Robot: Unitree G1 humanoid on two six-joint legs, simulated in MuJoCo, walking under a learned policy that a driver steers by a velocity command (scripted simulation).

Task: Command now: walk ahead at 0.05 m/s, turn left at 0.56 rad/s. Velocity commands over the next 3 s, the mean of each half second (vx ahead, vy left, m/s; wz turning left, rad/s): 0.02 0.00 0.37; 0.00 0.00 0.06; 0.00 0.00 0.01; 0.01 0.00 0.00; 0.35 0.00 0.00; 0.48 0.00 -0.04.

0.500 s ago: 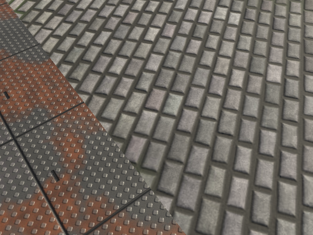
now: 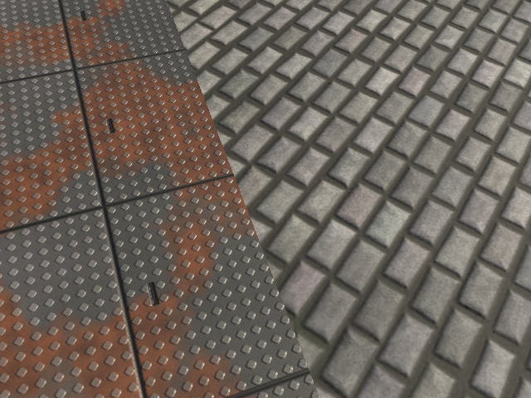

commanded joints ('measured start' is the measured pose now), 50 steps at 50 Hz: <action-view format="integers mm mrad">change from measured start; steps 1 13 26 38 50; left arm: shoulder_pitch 5 18 30 69 86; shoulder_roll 115 87 125 88 85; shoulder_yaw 28 17 5 -16 -15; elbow -58 -63 -45 24 104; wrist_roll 6 0 6 14 11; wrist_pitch -5 3 -24 -7 5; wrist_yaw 11 8 -4 -17 -1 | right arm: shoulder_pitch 10 5 20 10 36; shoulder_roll -152 -150 -65 -93 -78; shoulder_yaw -37 -23 6 15 36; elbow -75 -107 -82 -3 89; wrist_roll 23 -7 5 -11 -4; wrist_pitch -9 21 31 13 -7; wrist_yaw -21 -55 -48 -29 -41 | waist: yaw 6 -5 2 40 35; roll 57 170 -131 76 33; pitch -207 -195 -111 -88 -59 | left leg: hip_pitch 333 176 13 230 215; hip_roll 263 183 15 89 71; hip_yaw -371 -377 -97 -132 -121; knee -220 -248 253 -156 -166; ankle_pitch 337 24 -313 110 47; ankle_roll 197 147 -137 -34 -37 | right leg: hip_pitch -258 -18 245 213 222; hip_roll -27 5 -216 -30 -26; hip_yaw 123 110 273 74 70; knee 90 -317 -732 -633 -652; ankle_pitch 76 233 775 459 443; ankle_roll -2 31 -226 -19 -5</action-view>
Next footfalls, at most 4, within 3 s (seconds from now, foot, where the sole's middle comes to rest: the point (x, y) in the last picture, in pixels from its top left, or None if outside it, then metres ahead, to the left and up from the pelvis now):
0.36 right None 0.11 -0.15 -0.77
0.64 left None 0.05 0.11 -0.77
2.60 left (190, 390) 0.44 0.17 -0.77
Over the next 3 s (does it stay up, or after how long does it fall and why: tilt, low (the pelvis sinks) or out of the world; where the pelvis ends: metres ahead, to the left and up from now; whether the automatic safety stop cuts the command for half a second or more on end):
stays up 0.47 0.08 0.02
